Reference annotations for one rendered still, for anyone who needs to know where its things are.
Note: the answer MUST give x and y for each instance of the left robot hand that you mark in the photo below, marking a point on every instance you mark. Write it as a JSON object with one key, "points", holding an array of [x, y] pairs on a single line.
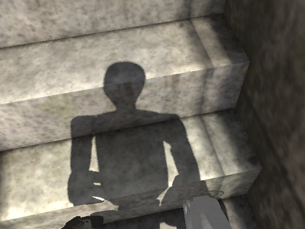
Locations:
{"points": [[87, 222]]}

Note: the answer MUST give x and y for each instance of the robot right thigh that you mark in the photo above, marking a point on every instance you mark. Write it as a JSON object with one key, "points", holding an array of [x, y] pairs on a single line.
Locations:
{"points": [[204, 213]]}

